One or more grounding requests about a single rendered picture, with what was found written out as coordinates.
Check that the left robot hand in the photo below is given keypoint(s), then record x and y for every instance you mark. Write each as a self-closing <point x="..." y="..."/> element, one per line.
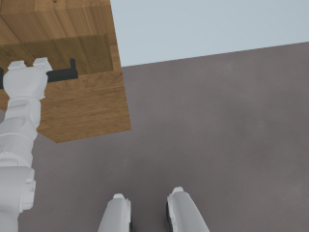
<point x="20" y="80"/>

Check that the cabinet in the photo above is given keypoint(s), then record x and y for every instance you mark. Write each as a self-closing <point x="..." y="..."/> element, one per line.
<point x="91" y="105"/>

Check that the robot thigh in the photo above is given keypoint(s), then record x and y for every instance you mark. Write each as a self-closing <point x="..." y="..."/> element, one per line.
<point x="184" y="211"/>
<point x="117" y="216"/>

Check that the robot left thigh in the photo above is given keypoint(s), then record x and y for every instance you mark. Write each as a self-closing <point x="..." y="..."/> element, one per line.
<point x="117" y="216"/>

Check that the drawer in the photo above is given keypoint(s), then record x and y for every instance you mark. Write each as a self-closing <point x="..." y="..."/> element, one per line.
<point x="92" y="53"/>

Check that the handle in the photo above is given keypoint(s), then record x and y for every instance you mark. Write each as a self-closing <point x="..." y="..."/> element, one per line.
<point x="53" y="76"/>

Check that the left robot forearm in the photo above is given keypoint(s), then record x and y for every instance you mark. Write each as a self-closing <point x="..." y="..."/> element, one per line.
<point x="19" y="130"/>

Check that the robot right thigh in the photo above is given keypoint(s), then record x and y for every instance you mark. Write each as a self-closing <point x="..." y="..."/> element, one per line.
<point x="184" y="211"/>

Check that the robot left upper arm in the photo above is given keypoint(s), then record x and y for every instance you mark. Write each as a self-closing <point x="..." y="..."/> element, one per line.
<point x="17" y="193"/>

